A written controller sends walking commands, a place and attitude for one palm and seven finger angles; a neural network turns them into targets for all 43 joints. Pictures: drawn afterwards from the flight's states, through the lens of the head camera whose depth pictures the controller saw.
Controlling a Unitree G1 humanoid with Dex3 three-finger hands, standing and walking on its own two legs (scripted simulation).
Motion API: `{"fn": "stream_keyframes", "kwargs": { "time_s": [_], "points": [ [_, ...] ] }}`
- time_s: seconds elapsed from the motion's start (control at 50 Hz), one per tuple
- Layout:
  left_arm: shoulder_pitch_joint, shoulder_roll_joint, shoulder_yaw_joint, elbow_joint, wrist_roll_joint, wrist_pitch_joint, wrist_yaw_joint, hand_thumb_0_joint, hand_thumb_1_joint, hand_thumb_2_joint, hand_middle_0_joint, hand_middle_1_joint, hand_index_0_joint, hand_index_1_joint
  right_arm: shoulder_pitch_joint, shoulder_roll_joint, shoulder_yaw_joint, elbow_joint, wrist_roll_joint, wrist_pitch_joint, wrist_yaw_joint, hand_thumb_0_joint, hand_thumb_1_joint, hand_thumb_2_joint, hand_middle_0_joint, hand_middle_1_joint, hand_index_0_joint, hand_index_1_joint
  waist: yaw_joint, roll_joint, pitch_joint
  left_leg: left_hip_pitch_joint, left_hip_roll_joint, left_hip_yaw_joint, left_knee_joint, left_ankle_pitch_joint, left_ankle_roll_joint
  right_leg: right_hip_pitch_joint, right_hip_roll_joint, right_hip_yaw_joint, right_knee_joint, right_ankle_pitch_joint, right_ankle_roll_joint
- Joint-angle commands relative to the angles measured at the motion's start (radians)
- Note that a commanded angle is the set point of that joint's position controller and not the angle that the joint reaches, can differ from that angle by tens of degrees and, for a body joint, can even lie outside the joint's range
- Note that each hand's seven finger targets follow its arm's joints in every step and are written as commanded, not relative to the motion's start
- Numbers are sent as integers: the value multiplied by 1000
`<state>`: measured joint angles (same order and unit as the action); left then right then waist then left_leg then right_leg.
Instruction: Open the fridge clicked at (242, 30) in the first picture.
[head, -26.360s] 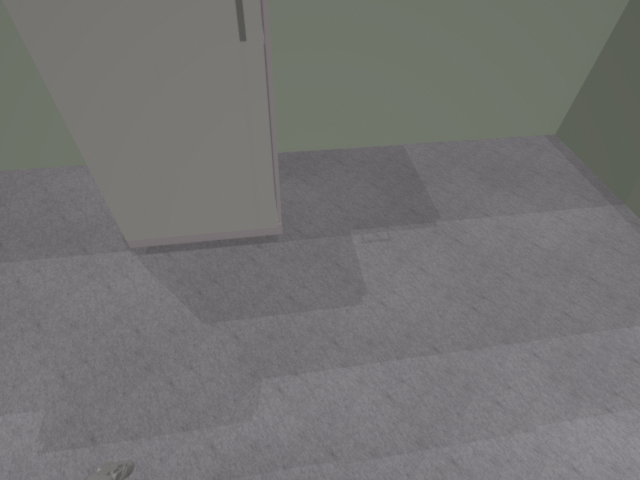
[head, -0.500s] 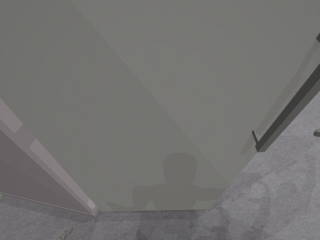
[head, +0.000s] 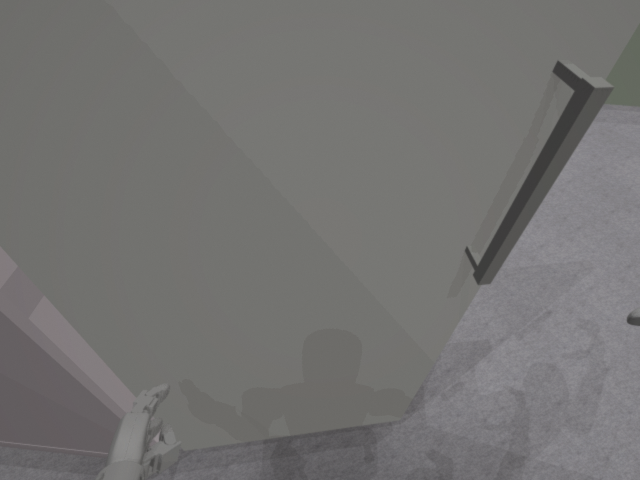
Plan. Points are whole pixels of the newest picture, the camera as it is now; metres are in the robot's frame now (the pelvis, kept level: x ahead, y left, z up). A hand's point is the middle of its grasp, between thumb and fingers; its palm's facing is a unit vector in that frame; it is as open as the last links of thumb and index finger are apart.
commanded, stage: slip the hand off the handle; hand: right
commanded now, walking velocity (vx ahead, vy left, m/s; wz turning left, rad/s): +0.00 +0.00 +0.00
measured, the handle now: (517, 193) +0.36 -0.21 +0.21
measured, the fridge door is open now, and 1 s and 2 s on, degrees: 77 77 77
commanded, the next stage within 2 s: draw the hand back to the body in 0.10 s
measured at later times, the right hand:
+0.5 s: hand out of the picture +0.26 -0.32 +0.19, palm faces +0.07 +1.00 -0.07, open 14.7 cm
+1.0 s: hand out of the picture +0.22 -0.33 +0.17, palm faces +0.58 +0.76 -0.28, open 12.9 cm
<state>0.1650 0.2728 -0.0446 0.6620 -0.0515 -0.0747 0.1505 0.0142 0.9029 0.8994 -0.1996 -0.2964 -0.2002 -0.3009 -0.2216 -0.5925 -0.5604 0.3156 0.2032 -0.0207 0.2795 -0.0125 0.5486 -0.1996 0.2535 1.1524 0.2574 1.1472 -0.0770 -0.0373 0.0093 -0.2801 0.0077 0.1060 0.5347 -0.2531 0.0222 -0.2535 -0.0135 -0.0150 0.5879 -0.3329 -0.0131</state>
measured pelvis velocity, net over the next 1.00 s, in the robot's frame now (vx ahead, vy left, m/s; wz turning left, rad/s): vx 0.00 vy -0.02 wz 0.02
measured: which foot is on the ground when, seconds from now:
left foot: down 0.00-1.00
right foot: down 0.00-1.00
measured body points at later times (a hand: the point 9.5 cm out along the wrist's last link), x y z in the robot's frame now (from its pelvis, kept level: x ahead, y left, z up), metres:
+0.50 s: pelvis +0.00 -0.01 +0.00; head -0.02 +0.00 +0.45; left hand +0.18 +0.23 -0.07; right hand +0.25 -0.38 +0.19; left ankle +0.02 +0.11 -0.73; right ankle -0.01 -0.11 -0.73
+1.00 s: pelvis +0.00 -0.02 +0.01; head -0.01 -0.02 +0.46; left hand +0.20 +0.20 -0.07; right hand +0.19 -0.37 +0.18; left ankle +0.02 +0.11 -0.73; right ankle -0.01 -0.11 -0.73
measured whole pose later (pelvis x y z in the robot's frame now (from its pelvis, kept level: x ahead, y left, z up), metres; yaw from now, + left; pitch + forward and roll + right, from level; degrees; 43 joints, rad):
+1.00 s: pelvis +0.00 -0.02 +0.01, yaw +1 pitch -5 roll +1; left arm 0.18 0.23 -0.05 0.71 0.00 -0.20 0.09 0.02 0.90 0.90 -0.20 -0.30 -0.20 -0.30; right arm 0.23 -0.35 -0.42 -0.22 0.10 -0.01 -0.14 -0.01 0.16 -0.39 0.24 0.92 0.24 0.92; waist -0.10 -0.04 0.05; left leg -0.11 0.02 0.07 0.38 -0.18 0.00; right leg -0.07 0.01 -0.05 0.43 -0.27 -0.04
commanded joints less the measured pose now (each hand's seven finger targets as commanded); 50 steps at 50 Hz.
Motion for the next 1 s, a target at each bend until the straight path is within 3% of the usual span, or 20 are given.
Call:
{"fn": "stream_keyframes", "kwargs": {
  "time_s": [0.0,0.1,0.16,0.2,0.22,0.24,0.3,0.32,0.36,0.44,0.52,0.6,0.7,0.72,0.74,0.76,0.78,0.84,0.88,0.98],
  "points": [
    [-59,128,49,-129,2,-50,17,0,900,900,-200,-300,-200,-300,-263,-324,-62,-254,30,-90,3,0,550,-200,250,1150,250,1150,30,-75,-219,98,-7,-76,-62,136,11,38,8,39,-91,242,6],
    [-71,126,45,-139,5,-51,13,0,900,900,-200,-300,-200,-300,-165,-373,-138,-284,48,-66,12,0,550,-200,250,1150,250,1150,6,-72,-223,144,1,-73,-48,200,10,22,11,30,-88,282,4],
    [-66,131,44,-122,5,-55,18,0,900,900,-200,-300,-200,-300,-216,-377,-140,-254,56,-59,15,0,550,-200,250,1150,250,1150,27,-40,-188,120,4,-78,-60,179,5,4,6,27,-84,259,3],
    [-71,128,43,-129,6,-61,19,0,900,900,-200,-300,-200,-300,-227,-358,-116,-289,53,-70,17,0,550,-200,250,1150,250,1150,25,-87,-199,118,0,-74,-59,167,8,17,10,32,-89,259,7],
    [-101,145,44,-126,-28,-65,22,0,900,900,-200,-300,-200,-300,-191,-288,-64,-167,160,46,105,0,550,-200,250,1150,250,1150,43,-94,-240,201,26,-109,-89,186,17,46,-2,35,-101,247,6],
    [-104,149,45,-140,-44,-72,26,0,900,900,-200,-300,-200,-300,-249,-339,-82,-247,177,91,144,0,550,-200,250,1150,250,1150,33,-91,-240,212,29,-108,-95,194,11,54,-2,43,-105,248,1],
    [-117,146,31,-160,-47,-87,31,0,900,900,-200,-300,-200,-300,-286,-333,-49,-264,197,185,204,0,550,-200,250,1150,250,1150,48,-95,-193,191,28,-116,-120,165,13,61,-1,64,-119,254,-2],
    [-116,153,33,-165,-43,-87,24,0,900,900,-200,-300,-200,-300,-251,-368,-86,-266,201,195,214,0,550,-200,250,1150,250,1150,38,-83,-201,216,34,-128,-119,178,15,53,-1,70,-111,267,-1],
    [-108,151,29,-180,-43,-83,12,0,900,900,-200,-300,-200,-300,-182,-381,-106,-272,210,194,240,0,550,-200,250,1150,250,1150,35,-39,-181,211,32,-122,-120,170,12,41,2,78,-118,268,-3],
    [-109,143,28,-220,-40,-92,-16,0,900,900,-200,-300,-200,-300,-80,-388,-161,-342,239,163,257,0,550,-200,250,1150,250,1150,10,-48,-203,227,22,-105,-111,184,18,57,2,75,-128,293,1],
    [-107,150,34,-231,-40,-104,-35,0,900,900,-200,-300,-200,-300,48,-326,-154,-338,244,202,233,0,550,-200,250,1150,250,1150,0,-35,-142,197,12,-90,-114,187,18,41,-2,63,-139,286,5],
    [-115,144,26,-237,-44,-109,-31,0,900,900,-200,-300,-200,-300,-14,-264,-81,-425,234,225,213,0,550,-200,250,1150,250,1150,22,-84,-110,153,2,-86,-138,89,17,60,-8,68,-166,219,12],
    [-121,131,17,-222,-34,-135,-15,0,900,900,-200,-300,-200,-300,-31,-233,-55,-568,224,179,179,0,369,-287,244,1044,244,1044,26,-114,-133,163,-15,-65,-150,91,17,116,-10,74,-191,226,15],
    [-103,125,26,-215,31,-164,-47,0,900,900,-200,-300,-200,-300,-34,-339,-103,-655,20,96,-92,0,332,-305,242,1023,242,1023,-7,-164,-13,162,1,-93,-185,48,31,8,-6,57,-193,188,35],
    [-113,117,23,-181,42,-177,-47,0,900,900,-200,-300,-200,-300,93,-129,8,-588,12,72,-201,0,296,-322,241,1001,241,1001,23,-117,24,153,3,-62,-178,37,31,6,-21,81,-233,135,60],
    [-110,117,32,-168,42,-180,-45,0,900,900,-200,-300,-200,-300,169,-75,19,-617,-10,47,-275,0,260,-340,240,980,240,980,15,-97,5,179,-3,-60,-169,51,28,25,-30,81,-253,126,58],
    [-108,121,37,-157,44,-181,-46,0,900,900,-200,-300,-200,-300,208,-83,5,-691,-30,19,-325,0,224,-357,239,959,239,959,8,-111,-50,208,-7,-61,-163,71,23,52,-30,73,-259,152,54],
    [-101,117,53,-128,54,-188,-50,0,900,900,-200,-300,-200,-300,247,-79,-2,-776,-81,-37,-410,0,115,-410,235,895,235,895,5,-81,-153,260,-10,-63,-160,139,18,110,-31,36,-251,284,43],
    [-104,106,59,-113,53,-187,-50,0,900,900,-200,-300,-200,-300,255,-32,30,-760,-101,-57,-432,0,43,-445,232,853,232,853,10,-50,-123,256,-15,-62,-169,152,13,117,-29,17,-255,320,39],
    [-118,96,66,-94,53,-173,-45,0,900,900,-200,-300,-200,-300,261,5,69,-762,-130,-78,-453,0,-139,-533,226,746,226,746,12,-103,-81,256,-17,-64,-191,153,13,144,-24,4,-272,344,40]
  ]
}}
